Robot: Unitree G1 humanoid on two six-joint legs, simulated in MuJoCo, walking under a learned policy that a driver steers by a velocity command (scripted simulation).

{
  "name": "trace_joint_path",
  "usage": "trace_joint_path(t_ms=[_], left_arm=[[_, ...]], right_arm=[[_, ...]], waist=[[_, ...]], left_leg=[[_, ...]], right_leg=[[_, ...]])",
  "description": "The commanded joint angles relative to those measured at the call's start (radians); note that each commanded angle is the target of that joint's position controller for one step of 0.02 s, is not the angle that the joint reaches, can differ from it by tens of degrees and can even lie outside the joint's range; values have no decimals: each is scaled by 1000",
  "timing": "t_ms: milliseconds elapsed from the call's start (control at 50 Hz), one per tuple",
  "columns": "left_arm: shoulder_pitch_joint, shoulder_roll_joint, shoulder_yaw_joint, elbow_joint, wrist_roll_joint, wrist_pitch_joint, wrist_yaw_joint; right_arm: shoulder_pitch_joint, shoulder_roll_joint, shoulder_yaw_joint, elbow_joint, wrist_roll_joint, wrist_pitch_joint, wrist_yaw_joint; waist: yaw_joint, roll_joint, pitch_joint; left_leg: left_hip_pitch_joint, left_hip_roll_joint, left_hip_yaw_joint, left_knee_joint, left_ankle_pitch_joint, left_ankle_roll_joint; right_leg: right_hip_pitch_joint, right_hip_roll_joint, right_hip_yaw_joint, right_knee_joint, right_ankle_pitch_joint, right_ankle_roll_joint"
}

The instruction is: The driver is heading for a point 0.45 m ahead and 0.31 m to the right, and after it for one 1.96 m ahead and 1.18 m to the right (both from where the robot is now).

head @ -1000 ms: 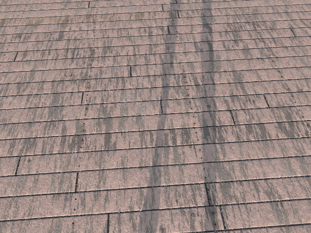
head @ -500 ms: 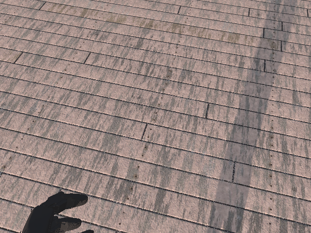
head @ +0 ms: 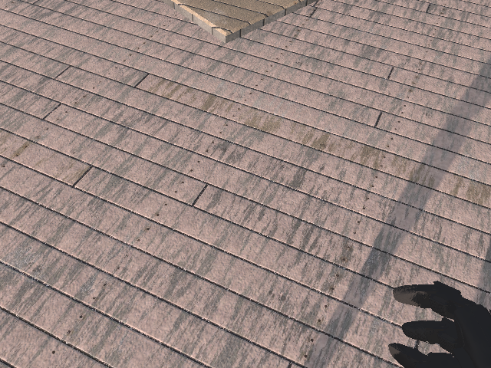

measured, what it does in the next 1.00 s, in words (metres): walks ahead, turning right: right foot, then left foot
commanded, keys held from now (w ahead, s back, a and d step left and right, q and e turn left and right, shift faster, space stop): w+e+shift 1.00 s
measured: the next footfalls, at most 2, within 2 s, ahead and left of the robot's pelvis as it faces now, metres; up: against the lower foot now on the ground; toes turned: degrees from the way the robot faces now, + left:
right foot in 0.40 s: +0.53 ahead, -0.11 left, +0.00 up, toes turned -23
left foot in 0.78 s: +0.97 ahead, -0.12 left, +0.00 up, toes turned -45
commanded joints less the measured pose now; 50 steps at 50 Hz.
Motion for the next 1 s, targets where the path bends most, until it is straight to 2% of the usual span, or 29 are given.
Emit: trace_joint_path(t_ms=[20, 40, 60, 100, 180, 220, 260, 300, 340, 360, 380, 400, 420, 440, 460, 480, 540, 600, 660, 720, 740, 760, 780, 800, 820, 840, 880, 940, 1000], left_arm=[[-144, 73, 1, -181, -8, -10, 13], [-210, 89, 5, -173, 16, 6, 7], [-247, 80, 5, -165, 21, 16, -4], [-275, 46, 1, -175, 35, 41, -24], [-436, 13, -15, -254, 40, 67, -46], [-507, 1, -32, -300, 36, 60, -59], [-597, 11, -44, -322, 35, 58, -75], [-588, 23, -46, -310, 28, 60, -79], [-428, 78, -32, -275, 39, 56, -66], [-226, 126, -8, -215, 40, 52, -52], [-9, 182, 25, -138, 34, 49, -27], [-65, 250, 57, -132, 7, 63, 3], [-152, 398, 86, -189, 46, 81, 6], [-128, 349, 86, -219, 31, 88, 21], [-167, 290, 72, -197, 26, 81, 33], [-208, 241, 58, -179, 24, 70, 33], [-277, 175, 28, -181, 17, 25, 31], [-291, 187, 35, -189, 16, -4, 24], [-281, 208, 51, -191, 9, -10, 13], [-226, 225, 63, -177, 6, -1, 17], [-227, 242, 66, -175, 12, 2, 19], [-244, 267, 69, -175, 17, 2, 16], [-286, 242, 61, -184, 21, -7, 12], [-284, 77, 18, -223, 10, -20, 20], [-207, 49, -7, -283, -14, -14, 20], [-282, 117, -2, -249, 15, 10, 27], [-364, 126, 2, -249, 40, 33, -3], [-424, 71, -14, -299, 45, 72, -43], [-506, 58, -28, -348, 42, 83, -53]], right_arm=[[418, -280, -116, 63, 1, 23, -46], [355, -186, -97, 57, 12, 19, -41], [337, -138, -88, 72, 16, 12, -35], [352, -115, -82, 110, 26, -4, -36], [399, -64, -73, 177, 49, -33, -23], [377, -83, -77, 190, 46, -39, -26], [384, -99, -79, 209, 46, -38, -32], [437, -158, -87, 214, 45, -39, -44], [428, -240, -109, 207, 39, -16, -61], [376, -260, -116, 193, 34, 2, -64], [336, -256, -118, 174, 25, 16, -57], [322, -158, -97, 163, 16, 12, -32], [428, -134, -78, 43, 45, -3, -31], [325, -186, -74, 23, 34, -27, -32], [293, -185, -68, 22, 33, -40, -30], [275, -171, -65, 28, 20, -36, -32], [309, -140, -54, 43, -19, 34, -33], [127, -93, -33, -55, 6, 43, -16], [66, -75, -25, -63, 42, 36, 0], [68, -128, -44, -56, 47, 31, -8], [132, -160, -60, -36, 46, 28, -17], [278, -196, -79, -3, 43, 23, -29], [484, -247, -103, 40, 33, 16, -49], [644, -328, -128, 62, -6, 11, -66], [526, -369, -140, 52, -4, 20, -57], [387, -255, -124, 22, 7, 28, -53], [354, -164, -102, 47, 10, 35, -44], [401, -123, -90, 130, 38, 8, -34], [392, -111, -89, 159, 46, -15, -19]], waist=[[-225, 254, -178], [-208, 133, -64], [-190, 81, 8], [-150, 127, 53], [-125, 89, 92], [-103, 95, 112], [-114, 36, 145], [-108, 50, 83], [6, 102, 1], [111, 116, -93], [191, 73, -191], [113, -154, -127], [-16, -304, -295], [49, -60, -337], [-7, 32, -143], [-74, 113, -24], [-179, 126, 67], [-159, 43, 136], [-109, -8, 91], [-85, -28, 40], [-115, -24, -9], [-205, 6, -97], [-316, 24, -191], [-337, 251, -309], [-208, 475, -351], [-201, 249, -177], [-191, 74, -41], [-153, 121, 43], [-125, 94, 71]], left_leg=[[724, 431, -814, -443, -749, 134], [629, 381, -625, -407, -606, 136], [538, 326, -454, -408, -392, 124], [457, 271, -268, -435, -166, 98], [474, 224, 7, -469, 279, 69], [430, 197, 130, -486, 400, 51], [396, 145, 241, -525, 508, 23], [441, 148, 284, -424, 1036, -5], [494, 203, 267, -155, 1314, -18], [443, 218, 247, 75, 1307, -6], [304, 185, 242, 409, 1061, 5], [10, -16, 235, 803, -60, -15], [-370, -94, 64, 1145, -340, -65], [-439, -43, -84, 1093, -228, -48], [-430, 9, -92, 948, -176, -35], [-353, 51, -78, 818, -169, -34], [-160, 96, -74, 632, -246, -72], [-23, 107, -28, 306, -47, -97], [170, 53, -4, 58, 266, -80], [214, 9, -19, -71, 219, -60], [280, -26, -12, -81, 130, -53], [440, -47, 2, -99, 37, -41], [680, 22, -41, -70, -72, -22], [915, 312, -388, -165, -499, 20], [889, 466, -908, -411, -692, 79], [733, 414, -796, -413, -750, 88], [549, 325, -434, -380, -385, 67], [427, 270, -196, -438, -170, 41], [388, 242, 9, -486, 55, 30]], right_leg=[[-749, -24, -65, 648, 81, -58], [-769, -75, -83, 632, 142, -57], [-744, -105, -83, 589, 176, -48], [-711, -139, -85, 538, 189, -29], [-779, -149, -131, 477, 295, -32], [-721, -151, -169, 331, 396, -43], [-593, -99, -281, 128, 470, -70], [-417, 1, -369, 63, 481, -104], [-245, 55, -364, 18, 393, -144], [-31, 68, -320, 10, 384, -176], [245, 72, -248, -48, 359, -208], [373, -23, -74, -90, 302, -238], [660, -283, 511, -213, 319, -477], [626, -303, 652, -383, 112, -469], [423, -285, 609, -468, 63, -414], [221, -237, 508, -491, 126, -359], [-147, -114, 323, -511, 266, -330], [-385, -51, 249, -565, 325, -302], [-386, -16, 222, -547, 421, -228], [-177, -45, 272, -434, 558, -174], [-121, -42, 275, -328, 703, -157], [-114, -15, 242, -124, 799, -129], [-238, 28, 195, 149, 736, -99], [-479, 116, 95, 509, 113, -85], [-671, 112, -3, 674, -61, -76], [-728, 15, -30, 711, 69, -78], [-689, -65, -69, 625, 156, -60], [-695, -124, -78, 592, 193, -43], [-709, -128, -110, 528, 326, -36]])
